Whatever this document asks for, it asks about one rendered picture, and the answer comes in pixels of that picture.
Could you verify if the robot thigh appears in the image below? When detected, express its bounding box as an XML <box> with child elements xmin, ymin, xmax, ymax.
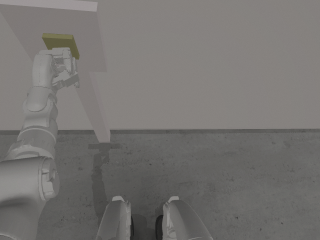
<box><xmin>163</xmin><ymin>200</ymin><xmax>213</xmax><ymax>240</ymax></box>
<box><xmin>95</xmin><ymin>200</ymin><xmax>132</xmax><ymax>240</ymax></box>

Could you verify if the robot left hand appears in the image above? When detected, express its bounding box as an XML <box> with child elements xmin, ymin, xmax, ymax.
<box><xmin>31</xmin><ymin>47</ymin><xmax>80</xmax><ymax>95</ymax></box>

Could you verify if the panel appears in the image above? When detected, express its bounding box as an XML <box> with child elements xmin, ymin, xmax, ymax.
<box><xmin>0</xmin><ymin>0</ymin><xmax>111</xmax><ymax>143</ymax></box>

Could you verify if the robot left thigh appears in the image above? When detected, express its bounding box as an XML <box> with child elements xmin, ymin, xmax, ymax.
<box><xmin>95</xmin><ymin>200</ymin><xmax>132</xmax><ymax>240</ymax></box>

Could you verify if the button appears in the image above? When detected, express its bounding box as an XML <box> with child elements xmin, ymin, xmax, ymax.
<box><xmin>42</xmin><ymin>33</ymin><xmax>80</xmax><ymax>60</ymax></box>

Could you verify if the robot left forearm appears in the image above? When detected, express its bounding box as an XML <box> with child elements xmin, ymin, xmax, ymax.
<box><xmin>0</xmin><ymin>86</ymin><xmax>58</xmax><ymax>162</ymax></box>

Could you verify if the left robot upper arm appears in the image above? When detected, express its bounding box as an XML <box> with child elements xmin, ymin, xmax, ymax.
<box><xmin>0</xmin><ymin>156</ymin><xmax>60</xmax><ymax>240</ymax></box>

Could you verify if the robot right thigh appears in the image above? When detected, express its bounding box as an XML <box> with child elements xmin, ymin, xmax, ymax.
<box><xmin>163</xmin><ymin>200</ymin><xmax>213</xmax><ymax>240</ymax></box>

